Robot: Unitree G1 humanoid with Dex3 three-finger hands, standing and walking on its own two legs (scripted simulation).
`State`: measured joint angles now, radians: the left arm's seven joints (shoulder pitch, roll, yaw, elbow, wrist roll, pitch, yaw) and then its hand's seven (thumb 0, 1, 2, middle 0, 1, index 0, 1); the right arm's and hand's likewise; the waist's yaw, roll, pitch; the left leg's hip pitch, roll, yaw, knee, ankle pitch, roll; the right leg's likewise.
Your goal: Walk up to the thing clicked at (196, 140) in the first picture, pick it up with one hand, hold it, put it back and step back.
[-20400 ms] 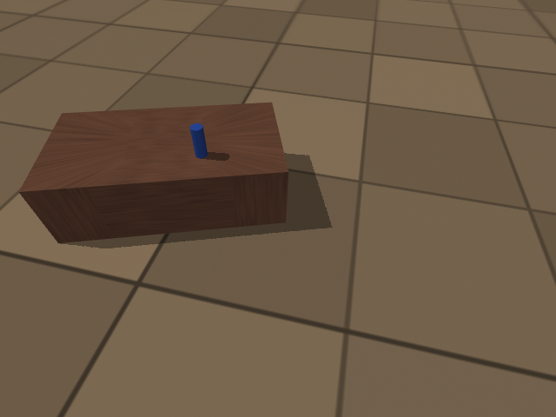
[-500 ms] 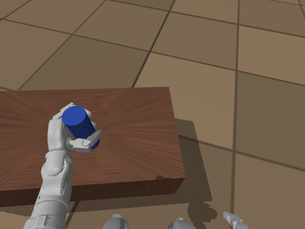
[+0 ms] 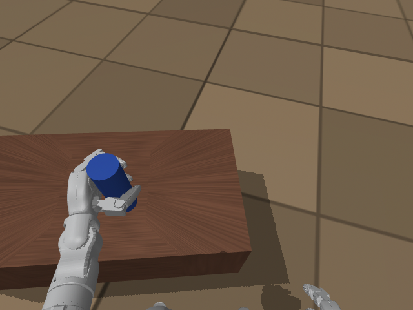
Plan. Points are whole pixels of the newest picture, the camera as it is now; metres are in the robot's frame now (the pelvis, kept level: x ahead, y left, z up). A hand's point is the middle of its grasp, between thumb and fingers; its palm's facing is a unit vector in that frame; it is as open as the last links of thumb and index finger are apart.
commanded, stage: hold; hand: left
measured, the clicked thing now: (115, 186) +0.35 +0.17 +0.05
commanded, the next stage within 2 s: none
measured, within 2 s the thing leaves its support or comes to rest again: neither
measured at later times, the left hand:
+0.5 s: hand (116, 186) +0.34 +0.16 +0.06, palm faces +0.13 -0.99 +0.00, open 8.0 cm
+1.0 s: hand (114, 186) +0.34 +0.16 +0.07, palm faces +0.12 -0.99 +0.00, open 8.0 cm
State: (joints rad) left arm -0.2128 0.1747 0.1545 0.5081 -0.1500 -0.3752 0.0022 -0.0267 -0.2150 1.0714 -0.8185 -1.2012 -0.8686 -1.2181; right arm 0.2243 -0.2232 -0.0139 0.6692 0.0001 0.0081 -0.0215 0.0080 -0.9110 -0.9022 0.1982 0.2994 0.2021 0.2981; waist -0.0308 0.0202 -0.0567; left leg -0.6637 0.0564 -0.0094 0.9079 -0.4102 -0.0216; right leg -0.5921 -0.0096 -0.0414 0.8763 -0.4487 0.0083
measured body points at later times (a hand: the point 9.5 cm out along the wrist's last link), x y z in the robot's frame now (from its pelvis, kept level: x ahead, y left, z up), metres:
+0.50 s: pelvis +0.00 +0.00 +0.01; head +0.04 +0.00 +0.46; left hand +0.33 +0.21 +0.07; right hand +0.13 -0.25 -0.10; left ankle +0.02 +0.13 -0.69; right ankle -0.01 -0.13 -0.69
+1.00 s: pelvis -0.01 +0.00 +0.01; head +0.03 +0.00 +0.46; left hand +0.32 +0.22 +0.07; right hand +0.12 -0.25 -0.10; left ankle +0.02 +0.13 -0.69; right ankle -0.01 -0.13 -0.69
